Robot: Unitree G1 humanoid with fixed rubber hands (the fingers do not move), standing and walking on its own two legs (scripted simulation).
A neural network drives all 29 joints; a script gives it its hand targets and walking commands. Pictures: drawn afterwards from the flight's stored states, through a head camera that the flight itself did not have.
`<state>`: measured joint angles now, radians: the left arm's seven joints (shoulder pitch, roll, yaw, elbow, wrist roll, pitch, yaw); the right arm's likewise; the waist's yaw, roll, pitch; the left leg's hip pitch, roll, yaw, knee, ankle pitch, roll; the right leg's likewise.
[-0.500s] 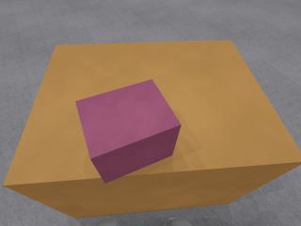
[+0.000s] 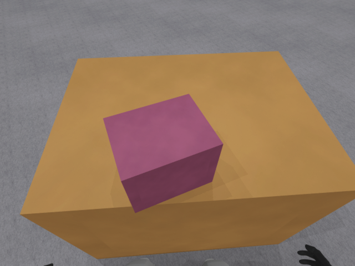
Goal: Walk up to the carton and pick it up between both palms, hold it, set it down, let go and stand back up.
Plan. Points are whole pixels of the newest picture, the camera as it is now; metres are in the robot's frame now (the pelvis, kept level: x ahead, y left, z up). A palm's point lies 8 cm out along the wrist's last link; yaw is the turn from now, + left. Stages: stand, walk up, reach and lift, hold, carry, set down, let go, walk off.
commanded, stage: walk up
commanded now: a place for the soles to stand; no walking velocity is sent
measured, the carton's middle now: (162, 152) +0.38 +0.04 +0.01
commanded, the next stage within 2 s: none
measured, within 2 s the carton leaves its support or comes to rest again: neither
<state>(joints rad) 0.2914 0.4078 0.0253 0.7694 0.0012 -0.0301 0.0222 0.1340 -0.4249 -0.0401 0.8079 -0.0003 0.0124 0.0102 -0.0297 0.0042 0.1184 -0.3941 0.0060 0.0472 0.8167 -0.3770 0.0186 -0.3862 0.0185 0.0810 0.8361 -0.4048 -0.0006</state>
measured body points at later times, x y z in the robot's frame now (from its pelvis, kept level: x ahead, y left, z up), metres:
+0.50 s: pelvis +0.00 -0.01 +0.00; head +0.03 -0.03 +0.45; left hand +0.09 +0.31 -0.08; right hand +0.09 -0.33 -0.12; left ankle +0.04 +0.11 -0.70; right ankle +0.03 -0.13 -0.70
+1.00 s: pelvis +0.00 -0.01 +0.00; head +0.02 -0.02 +0.45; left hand +0.09 +0.31 -0.09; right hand +0.10 -0.33 -0.11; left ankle +0.04 +0.11 -0.70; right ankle +0.03 -0.13 -0.70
